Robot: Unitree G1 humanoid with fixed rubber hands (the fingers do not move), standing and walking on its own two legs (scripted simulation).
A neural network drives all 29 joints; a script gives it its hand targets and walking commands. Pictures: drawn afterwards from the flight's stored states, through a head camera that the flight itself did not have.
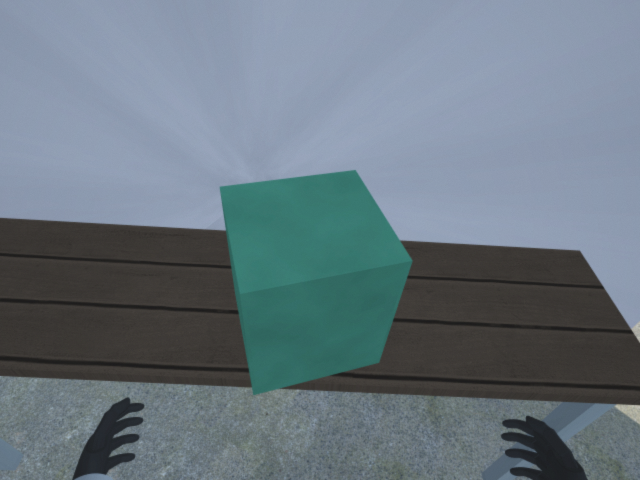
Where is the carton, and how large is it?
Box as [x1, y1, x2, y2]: [220, 170, 412, 394]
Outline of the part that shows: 355,170 220,187 235,295 253,394 368,365 379,361 412,260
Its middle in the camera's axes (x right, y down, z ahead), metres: -0.02 +0.07 +0.60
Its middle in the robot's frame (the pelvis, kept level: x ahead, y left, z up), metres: +0.42 +0.03 +0.01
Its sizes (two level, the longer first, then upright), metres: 0.210 0.200 0.250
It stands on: a table, 0.66 m high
